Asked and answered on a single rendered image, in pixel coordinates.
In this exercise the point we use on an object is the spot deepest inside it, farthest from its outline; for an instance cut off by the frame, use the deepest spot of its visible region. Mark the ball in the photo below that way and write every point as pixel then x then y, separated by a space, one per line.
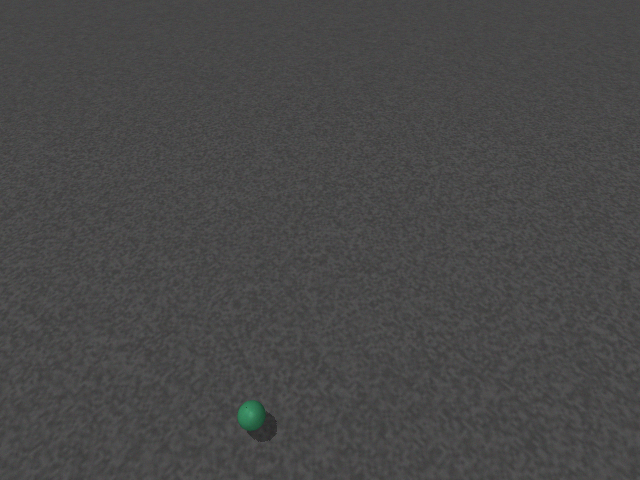
pixel 251 415

